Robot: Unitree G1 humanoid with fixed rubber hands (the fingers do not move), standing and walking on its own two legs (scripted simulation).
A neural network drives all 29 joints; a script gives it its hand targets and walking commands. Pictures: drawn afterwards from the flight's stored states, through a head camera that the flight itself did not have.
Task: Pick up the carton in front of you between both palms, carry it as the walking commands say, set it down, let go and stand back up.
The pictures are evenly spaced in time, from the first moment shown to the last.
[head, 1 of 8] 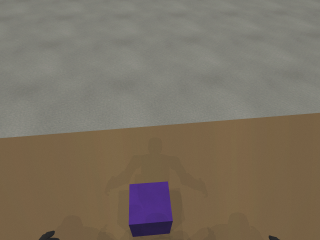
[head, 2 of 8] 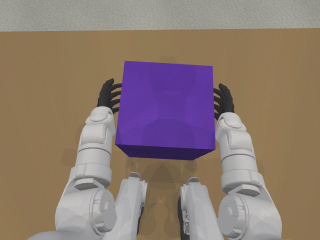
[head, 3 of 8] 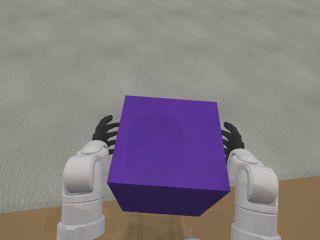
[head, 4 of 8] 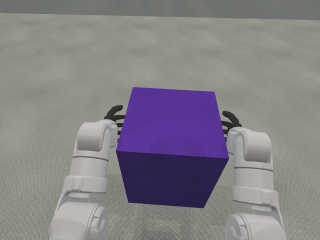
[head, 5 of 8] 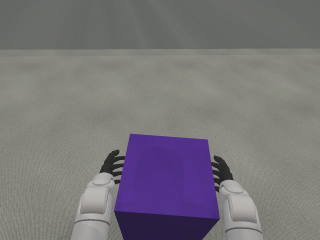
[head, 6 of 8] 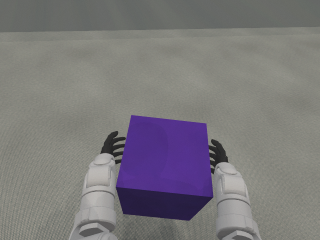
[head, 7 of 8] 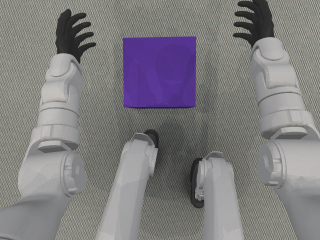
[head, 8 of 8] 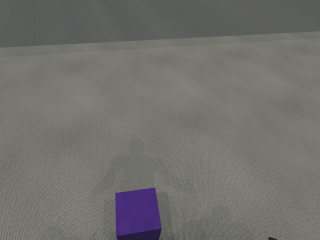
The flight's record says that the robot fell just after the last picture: no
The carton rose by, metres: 0.70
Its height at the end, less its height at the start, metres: -0.10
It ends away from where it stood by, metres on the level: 2.84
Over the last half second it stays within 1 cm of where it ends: yes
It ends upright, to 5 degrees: yes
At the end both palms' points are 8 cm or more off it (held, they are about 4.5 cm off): yes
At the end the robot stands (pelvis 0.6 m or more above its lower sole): yes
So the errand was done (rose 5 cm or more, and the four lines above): yes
